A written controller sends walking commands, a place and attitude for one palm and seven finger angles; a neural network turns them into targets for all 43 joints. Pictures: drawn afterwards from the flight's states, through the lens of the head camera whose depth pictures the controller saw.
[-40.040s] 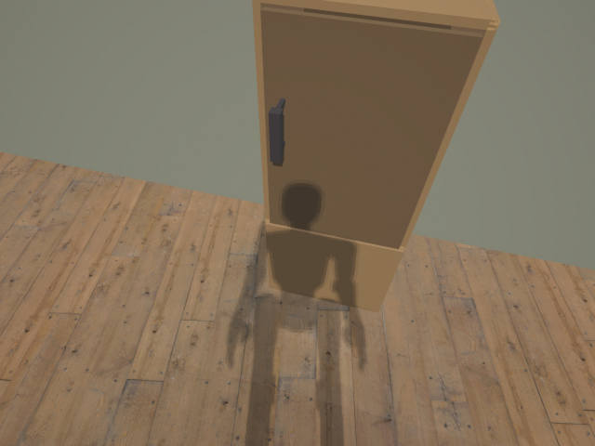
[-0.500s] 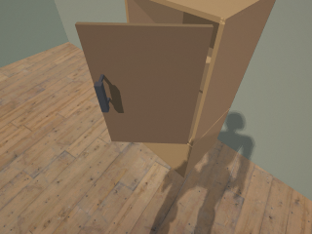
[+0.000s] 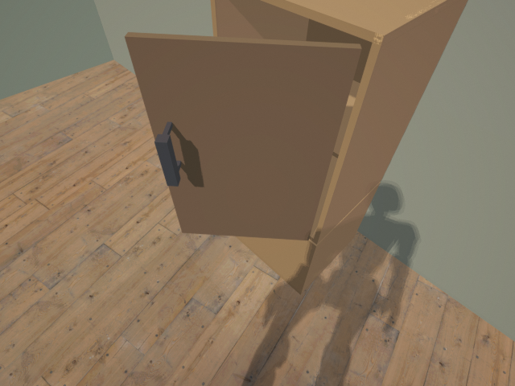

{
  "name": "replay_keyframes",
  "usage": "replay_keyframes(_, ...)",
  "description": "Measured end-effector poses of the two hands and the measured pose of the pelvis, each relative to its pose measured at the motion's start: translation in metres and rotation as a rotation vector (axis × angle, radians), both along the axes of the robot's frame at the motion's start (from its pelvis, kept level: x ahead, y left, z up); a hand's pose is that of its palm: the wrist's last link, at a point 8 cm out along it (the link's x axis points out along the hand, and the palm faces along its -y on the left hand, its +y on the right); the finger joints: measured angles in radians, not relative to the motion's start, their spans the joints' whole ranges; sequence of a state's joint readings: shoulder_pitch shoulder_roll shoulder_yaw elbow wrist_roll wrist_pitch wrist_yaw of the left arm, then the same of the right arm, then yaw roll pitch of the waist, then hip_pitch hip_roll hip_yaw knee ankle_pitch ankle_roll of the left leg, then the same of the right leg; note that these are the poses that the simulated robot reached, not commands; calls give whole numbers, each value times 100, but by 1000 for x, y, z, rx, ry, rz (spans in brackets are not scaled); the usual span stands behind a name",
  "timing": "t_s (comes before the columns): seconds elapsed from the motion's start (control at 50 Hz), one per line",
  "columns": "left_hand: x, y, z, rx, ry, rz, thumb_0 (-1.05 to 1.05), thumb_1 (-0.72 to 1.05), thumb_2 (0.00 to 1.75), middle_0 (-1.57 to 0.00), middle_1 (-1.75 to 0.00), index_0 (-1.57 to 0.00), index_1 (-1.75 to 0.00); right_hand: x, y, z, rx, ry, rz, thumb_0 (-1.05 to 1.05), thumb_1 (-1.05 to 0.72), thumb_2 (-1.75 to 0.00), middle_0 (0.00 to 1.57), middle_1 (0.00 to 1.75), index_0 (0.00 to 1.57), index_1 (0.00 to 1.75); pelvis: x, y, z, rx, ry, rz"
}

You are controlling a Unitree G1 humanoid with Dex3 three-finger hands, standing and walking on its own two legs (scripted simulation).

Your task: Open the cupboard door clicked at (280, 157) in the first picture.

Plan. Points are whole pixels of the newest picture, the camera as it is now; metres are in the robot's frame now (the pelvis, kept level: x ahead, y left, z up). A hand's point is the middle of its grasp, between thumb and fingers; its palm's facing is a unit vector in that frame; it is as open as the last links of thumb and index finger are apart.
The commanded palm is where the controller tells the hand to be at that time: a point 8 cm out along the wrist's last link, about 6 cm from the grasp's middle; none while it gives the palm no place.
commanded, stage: look again from close up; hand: left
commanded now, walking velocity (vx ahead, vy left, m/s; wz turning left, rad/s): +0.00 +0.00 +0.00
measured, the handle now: (171, 154) +0.55 +0.22 +0.01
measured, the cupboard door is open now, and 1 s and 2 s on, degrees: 41 41 41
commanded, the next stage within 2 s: raise the hand with hooked fingers in 0.20 s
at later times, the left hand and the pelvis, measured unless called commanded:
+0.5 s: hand (134, 340) +0.19 +0.20 -0.02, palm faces +0.24 -0.97 -0.09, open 7.6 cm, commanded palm +0.11 +0.25 -0.06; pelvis -0.02 +0.00 -0.02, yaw +2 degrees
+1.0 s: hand (117, 355) +0.17 +0.22 -0.03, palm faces -0.02 -1.00 -0.04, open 10.3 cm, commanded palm +0.14 +0.28 -0.02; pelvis -0.07 -0.01 -0.08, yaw +2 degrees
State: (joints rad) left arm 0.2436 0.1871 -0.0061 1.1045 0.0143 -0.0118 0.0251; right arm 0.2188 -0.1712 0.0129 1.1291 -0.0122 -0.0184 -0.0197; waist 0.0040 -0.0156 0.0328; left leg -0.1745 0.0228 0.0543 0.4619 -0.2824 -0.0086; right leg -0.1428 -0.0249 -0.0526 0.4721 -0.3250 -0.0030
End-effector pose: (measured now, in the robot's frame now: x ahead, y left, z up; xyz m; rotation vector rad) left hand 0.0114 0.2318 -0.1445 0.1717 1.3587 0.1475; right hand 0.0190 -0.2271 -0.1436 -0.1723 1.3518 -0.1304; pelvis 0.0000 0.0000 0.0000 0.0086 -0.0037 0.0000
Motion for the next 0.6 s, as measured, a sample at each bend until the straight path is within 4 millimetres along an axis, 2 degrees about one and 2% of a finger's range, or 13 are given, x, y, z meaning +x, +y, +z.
replay_keyframes(0.16,15,-1,1,1,-37,-3,0,90,90,-20,-30,-20,-30,19,-5,3,-11,-41,11,0,-91,-90,20,30,20,30,3,-2,0,0,1,0)
replay_keyframes(0.32,18,6,4,30,-47,-3,0,90,90,-20,-30,-20,-30,22,-12,3,-20,-42,12,0,-91,-90,20,30,20,30,4,-3,1,-5,5,1)
replay_keyframes(0.36,43,11,25,33,-229,83,1,90,90,-20,-30,-21,-30,29,-14,9,-37,-135,11,0,-91,-90,20,30,20,30,2,-2,-1,-6,9,-2)
replay_keyframes(0.44,110,15,99,67,-753,104,1,87,88,-20,-32,-21,-32,58,-19,21,-55,-400,14,1,-90,-90,20,30,20,30,-6,-2,-6,5,36,29)
replay_keyframes(0.48,135,15,125,48,-975,75,1,85,87,-20,-33,-21,-33,74,-23,25,-61,-497,31,1,-90,-90,20,30,20,30,-14,-3,-13,2,73,33)
replay_keyframes(0.54,151,10,139,-19,-1226,-18,1,80,85,-20,-37,-21,-36,98,-30,28,-68,-623,64,1,-90,-90,20,30,20,30,-29,-7,-30,5,143,20)
replay_keyframes(0.6,143,3,129,-97,-1356,-153,0,74,83,-21,-40,-21,-40,118,-37,27,-78,-735,108,1,-90,-90,20,30,20,30,-43,-12,-53,7,194,11)
